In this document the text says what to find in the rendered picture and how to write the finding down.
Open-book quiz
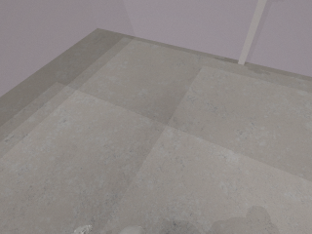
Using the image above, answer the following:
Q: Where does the panel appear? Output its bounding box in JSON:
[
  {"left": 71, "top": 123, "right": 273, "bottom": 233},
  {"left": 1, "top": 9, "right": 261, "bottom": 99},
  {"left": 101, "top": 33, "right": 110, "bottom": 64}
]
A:
[{"left": 238, "top": 0, "right": 267, "bottom": 65}]

